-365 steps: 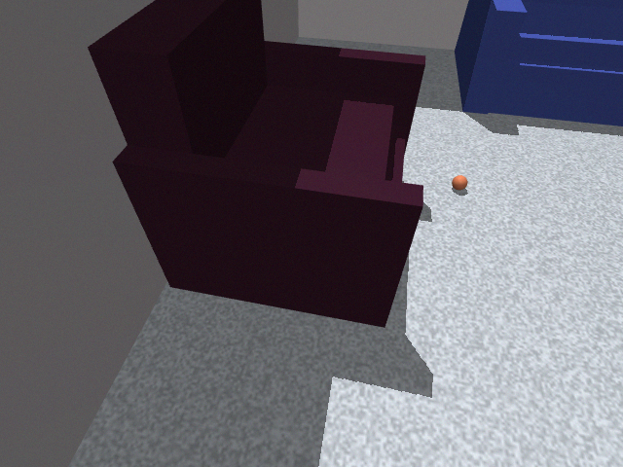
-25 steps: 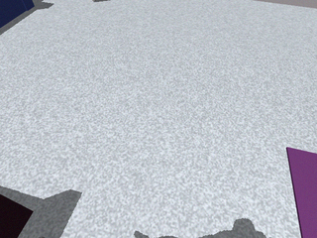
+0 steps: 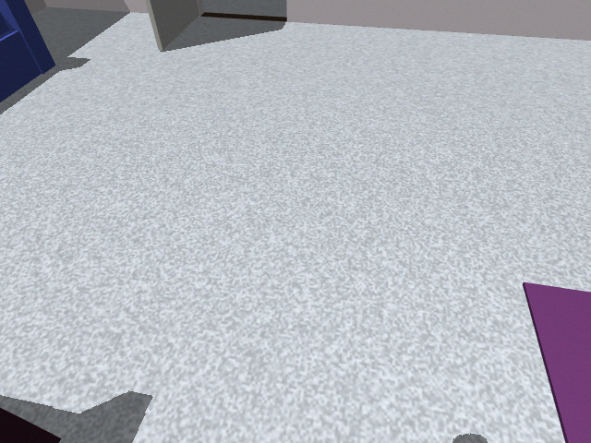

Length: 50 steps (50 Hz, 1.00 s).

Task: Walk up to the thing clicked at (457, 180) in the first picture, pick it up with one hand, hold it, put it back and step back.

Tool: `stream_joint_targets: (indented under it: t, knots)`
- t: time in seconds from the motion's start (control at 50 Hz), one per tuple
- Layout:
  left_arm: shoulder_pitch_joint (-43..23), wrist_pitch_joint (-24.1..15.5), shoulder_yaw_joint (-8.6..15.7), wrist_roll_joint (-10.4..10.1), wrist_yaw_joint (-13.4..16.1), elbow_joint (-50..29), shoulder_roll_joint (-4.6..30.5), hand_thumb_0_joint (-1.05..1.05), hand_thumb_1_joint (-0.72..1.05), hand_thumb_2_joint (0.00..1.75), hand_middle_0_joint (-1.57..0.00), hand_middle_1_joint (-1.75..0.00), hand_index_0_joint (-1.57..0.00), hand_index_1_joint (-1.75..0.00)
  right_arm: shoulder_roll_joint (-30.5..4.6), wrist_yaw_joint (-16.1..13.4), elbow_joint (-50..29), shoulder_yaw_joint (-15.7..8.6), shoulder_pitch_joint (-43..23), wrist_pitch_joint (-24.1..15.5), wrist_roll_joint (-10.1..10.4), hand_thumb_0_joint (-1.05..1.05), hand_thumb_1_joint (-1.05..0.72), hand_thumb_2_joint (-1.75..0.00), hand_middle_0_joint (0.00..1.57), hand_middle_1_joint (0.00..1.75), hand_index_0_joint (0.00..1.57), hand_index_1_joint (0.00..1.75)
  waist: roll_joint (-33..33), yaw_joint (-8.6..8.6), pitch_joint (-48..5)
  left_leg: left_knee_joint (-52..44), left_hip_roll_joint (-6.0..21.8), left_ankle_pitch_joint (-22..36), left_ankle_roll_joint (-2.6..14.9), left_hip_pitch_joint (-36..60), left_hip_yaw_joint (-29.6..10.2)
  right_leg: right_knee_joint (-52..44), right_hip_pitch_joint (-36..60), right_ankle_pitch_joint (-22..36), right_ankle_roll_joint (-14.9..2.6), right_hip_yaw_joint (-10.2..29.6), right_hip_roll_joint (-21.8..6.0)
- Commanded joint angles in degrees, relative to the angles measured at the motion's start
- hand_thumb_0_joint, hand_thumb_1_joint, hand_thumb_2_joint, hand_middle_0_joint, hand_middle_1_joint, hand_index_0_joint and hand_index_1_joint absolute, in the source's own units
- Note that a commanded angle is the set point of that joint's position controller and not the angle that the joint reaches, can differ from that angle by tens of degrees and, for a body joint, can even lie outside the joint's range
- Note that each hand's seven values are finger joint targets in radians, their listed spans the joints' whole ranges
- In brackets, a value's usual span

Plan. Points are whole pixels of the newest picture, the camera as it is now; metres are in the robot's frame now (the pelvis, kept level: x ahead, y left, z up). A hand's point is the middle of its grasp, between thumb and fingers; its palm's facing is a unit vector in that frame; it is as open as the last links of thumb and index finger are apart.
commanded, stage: walk up
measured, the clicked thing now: out of the picture +0.82 +1.46 -0.73
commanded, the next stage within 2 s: stand in 0.16 s
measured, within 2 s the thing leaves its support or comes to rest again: neither
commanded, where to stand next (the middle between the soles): +0.04 +0.00 m, yaw +2 degrees
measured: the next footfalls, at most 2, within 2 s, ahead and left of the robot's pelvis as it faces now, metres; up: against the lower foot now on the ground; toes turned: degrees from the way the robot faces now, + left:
none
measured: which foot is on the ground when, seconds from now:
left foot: down 0.00-1.00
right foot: down 0.00-1.00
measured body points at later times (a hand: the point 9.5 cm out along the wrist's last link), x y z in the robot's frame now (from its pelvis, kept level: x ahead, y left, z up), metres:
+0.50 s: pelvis +0.00 +0.00 +0.01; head +0.00 +0.00 +0.46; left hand +0.08 +0.31 -0.12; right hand +0.08 -0.30 -0.12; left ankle +0.01 +0.13 -0.74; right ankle +0.01 -0.13 -0.74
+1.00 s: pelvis -0.01 +0.01 +0.01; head +0.00 +0.01 +0.46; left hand +0.05 +0.31 -0.12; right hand +0.07 -0.29 -0.12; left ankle +0.01 +0.13 -0.74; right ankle +0.01 -0.13 -0.74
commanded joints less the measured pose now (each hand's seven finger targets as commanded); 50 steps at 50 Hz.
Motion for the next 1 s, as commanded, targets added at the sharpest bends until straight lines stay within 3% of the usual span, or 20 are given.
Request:
stream_joint_targets:
  t: [0.0,0.1,0.12,0.14,0.16,0.24,0.34,0.46,0.5,0.6,0.64,0.68,0.84,0.98]
  knots:
    - [-4.6,-1.4,2.9,0.1,1.2,-2.4,12.8,0.00,0.90,0.90,-0.20,-0.30,-0.20,-0.30,-12.0,-0.9,-2.7,-3.1,-3.1,-1.1,0.1,0.00,-0.90,-0.90,0.20,0.30,0.20,0.30,-2.6,-0.09,-4.4,-7.1,4.4,3.2,3.28,3.5,-4.4,-7.9,-0.9,11.5,-3.50,6.5,-6.3]
    - [-4.8,-1.1,2.6,0.1,1.2,-0.3,12.1,0.00,0.90,0.90,-0.20,-0.30,-0.20,-0.30,-12.1,-0.8,-0.8,-3.1,-5.0,-1.2,-0.1,0.00,-0.90,-0.90,0.20,0.30,0.20,0.30,-1.3,0.55,-4.9,-10.2,5.5,3.2,3.38,5.2,-5.1,-9.2,-0.4,11.6,-2.72,5.5,-5.7]
    - [-4.6,-1.1,2.7,0.1,1.2,0.0,12.2,0.00,0.90,0.90,-0.20,-0.30,-0.20,-0.30,-12.0,-0.8,-0.6,-3.1,-5.1,-1.2,0.0,0.00,-0.90,-0.90,0.20,0.30,0.20,0.30,-1.8,0.55,-5.5,-10.2,5.6,4.1,3.32,6.4,-4.7,-9.4,-0.4,12.0,-2.81,5.5,-5.9]
    - [-4.9,-1.1,2.3,0.7,1.1,0.5,12.3,0.00,0.90,0.90,-0.20,-0.30,-0.20,-0.30,-11.8,-1.0,-0.2,-3.0,-5.1,-1.3,-0.1,0.00,-0.90,-0.90,0.20,0.30,0.20,0.30,-0.9,0.00,-5.7,-11.1,5.9,10.5,2.77,6.1,-6.5,-8.9,1.8,17.1,-1.85,3.9,-6.5]
    - [-5.2,-1.0,2.5,0.5,1.1,0.7,12.3,0.00,0.90,0.90,-0.20,-0.30,-0.20,-0.30,-12.2,-1.1,0.1,-3.0,-5.1,-1.4,-0.2,0.00,-0.90,-0.90,0.20,0.30,0.20,0.30,-0.6,0.24,-6.2,-11.4,5.8,12.0,2.36,5.4,-6.2,-8.5,3.6,17.9,-1.54,3.6,-6.5]
    - [-4.9,-0.9,2.3,0.5,1.1,1.6,12.5,0.00,0.90,0.90,-0.20,-0.30,-0.20,-0.30,-12.1,-1.2,1.3,-3.0,-6.0,-1.4,-0.1,0.00,-0.90,-0.90,0.20,0.30,0.20,0.30,-0.8,0.40,-7.2,-11.6,5.6,12.7,2.06,7.8,-5.9,-10.1,3.9,18.2,-1.53,3.4,-6.9]
    - [-5.1,-0.7,2.3,0.5,1.2,2.0,12.6,0.00,0.90,0.90,-0.20,-0.30,-0.20,-0.30,-12.0,-1.1,2.0,-3.0,-6.7,-1.2,-0.3,0.00,-0.90,-0.90,0.20,0.30,0.20,0.30,-0.5,0.30,-6.1,-12.7,5.3,8.7,1.90,6.9,-6.0,-11.8,3.4,14.6,-1.51,3.3,-7.2]
    - [-4.3,-0.8,2.2,0.6,1.0,2.4,12.2,0.00,0.90,0.90,-0.20,-0.30,-0.20,-0.30,-12.1,-1.1,2.7,-2.8,-6.6,-1.2,-0.2,0.00,-0.90,-0.90,0.20,0.30,0.20,0.30,0.2,0.50,-5.2,-13.3,5.4,7.3,2.04,6.2,-6.4,-12.9,3.1,13.3,-1.35,3.1,-7.4]
    - [-4.9,-0.8,2.4,0.6,1.1,2.1,12.7,0.00,0.90,0.90,-0.20,-0.30,-0.20,-0.30,-11.9,-1.1,2.7,-2.8,-5.9,-1.3,-0.3,0.00,-0.90,-0.90,0.20,0.30,0.20,0.30,-1.1,0.23,-5.8,-13.3,5.5,9.4,1.89,6.7,-6.5,-12.5,3.6,14.3,-1.40,2.8,-7.4]
    - [-4.2,-0.8,2.2,0.6,1.1,2.3,12.6,0.00,0.90,0.90,-0.20,-0.30,-0.20,-0.30,-11.6,-0.9,3.1,-2.9,-6.1,-0.8,-0.3,0.00,-0.90,-0.90,0.20,0.30,0.20,0.30,-2.1,0.23,-3.8,-13.3,5.0,3.6,2.02,6.6,-6.8,-14.8,0.3,7.3,-1.46,3.2,-7.4]
    - [-4.2,-0.8,2.2,0.7,1.1,2.2,12.7,0.00,0.90,0.90,-0.20,-0.30,-0.20,-0.30,-11.9,-0.8,3.2,-3.0,-5.7,-0.8,-0.3,0.00,-0.90,-0.90,0.20,0.30,0.20,0.30,-1.1,0.08,-3.8,-13.6,5.0,3.1,2.06,5.4,-7.0,-14.7,1.2,7.3,-1.40,3.1,-7.4]
    - [-3.6,-0.7,2.3,0.8,1.1,2.3,12.8,0.00,0.90,0.90,-0.20,-0.30,-0.20,-0.30,-11.7,-0.8,3.2,-3.1,-5.6,-0.6,-0.5,0.00,-0.90,-0.90,0.20,0.30,0.20,0.30,-1.2,0.33,-2.2,-14.1,4.7,-0.5,2.01,4.2,-7.2,-15.6,-0.3,2.9,-1.47,3.4,-7.2]
    - [-2.8,-0.9,2.4,0.7,1.1,1.9,12.5,0.00,0.90,0.90,-0.20,-0.30,-0.20,-0.30,-11.8,-0.8,3.0,-3.0,-5.4,-0.9,-0.4,0.00,-0.90,-0.90,0.20,0.30,0.20,0.30,-0.5,0.39,-5.0,-13.4,4.9,5.5,2.33,4.9,-7.4,-13.6,2.7,10.4,-1.48,2.6,-7.6]
    - [-2.1,-0.6,2.2,0.6,1.0,1.9,12.3,0.00,0.90,0.90,-0.20,-0.30,-0.20,-0.30,-12.2,-1.0,3.1,-2.8,-5.2,-1.0,-0.3,0.00,-0.90,-0.90,0.20,0.30,0.20,0.30,0.4,0.70,-4.6,-13.6,4.9,5.8,2.29,4.5,-7.7,-13.5,3.0,9.3,-1.44,2.2,-7.6]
